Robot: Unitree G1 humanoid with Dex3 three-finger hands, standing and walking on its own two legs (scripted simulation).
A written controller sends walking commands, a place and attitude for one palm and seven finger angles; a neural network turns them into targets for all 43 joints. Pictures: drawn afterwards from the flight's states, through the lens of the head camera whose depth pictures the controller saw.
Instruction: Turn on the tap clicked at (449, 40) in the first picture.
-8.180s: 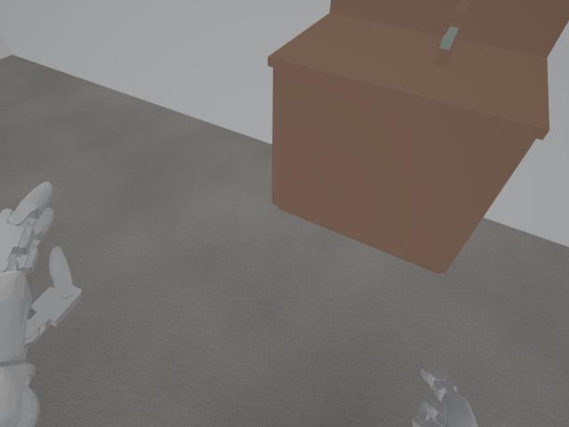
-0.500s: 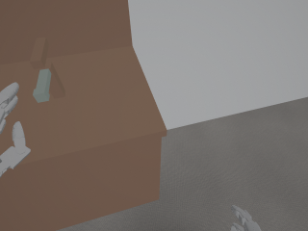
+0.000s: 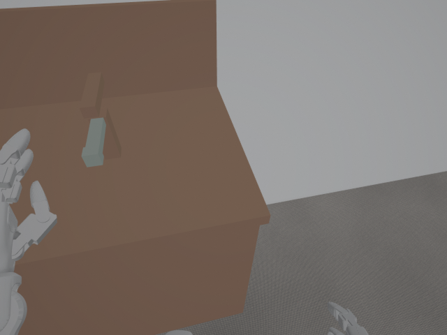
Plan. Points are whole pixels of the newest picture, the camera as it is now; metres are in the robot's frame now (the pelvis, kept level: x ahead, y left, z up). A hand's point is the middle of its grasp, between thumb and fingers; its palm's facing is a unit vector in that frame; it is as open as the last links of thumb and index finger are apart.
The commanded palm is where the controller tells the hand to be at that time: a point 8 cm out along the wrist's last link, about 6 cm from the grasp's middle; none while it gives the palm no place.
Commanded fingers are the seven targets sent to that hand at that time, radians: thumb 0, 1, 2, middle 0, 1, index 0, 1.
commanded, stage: come to a stop and stand still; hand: left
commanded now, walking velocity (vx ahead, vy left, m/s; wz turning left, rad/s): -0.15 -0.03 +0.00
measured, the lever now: (93, 156) +0.37 +0.28 +0.13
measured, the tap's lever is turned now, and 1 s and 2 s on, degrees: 0 0 0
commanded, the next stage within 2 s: look again from close up in 1.72 s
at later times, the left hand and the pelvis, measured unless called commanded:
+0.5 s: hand (77, 186) +0.26 +0.24 +0.18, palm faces +0.36 -0.84 -0.41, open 7.4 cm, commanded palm +0.22 +0.28 +0.19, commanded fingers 0.00 0.90 0.90 -0.20 -0.30 -0.20 -0.30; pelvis +0.04 +0.01 +0.01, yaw -3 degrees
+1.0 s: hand (47, 195) +0.26 +0.29 +0.16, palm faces +0.23 -0.88 -0.42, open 7.4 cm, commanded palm +0.21 +0.34 +0.19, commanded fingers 0.00 0.90 0.90 -0.20 -0.30 -0.20 -0.30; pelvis +0.02 +0.07 +0.01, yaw -4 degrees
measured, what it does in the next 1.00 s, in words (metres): shifts its weight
